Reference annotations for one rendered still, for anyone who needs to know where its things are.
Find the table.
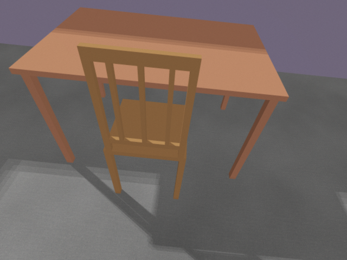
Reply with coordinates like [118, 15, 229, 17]
[9, 7, 289, 179]

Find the chair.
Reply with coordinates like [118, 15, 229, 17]
[77, 42, 202, 199]

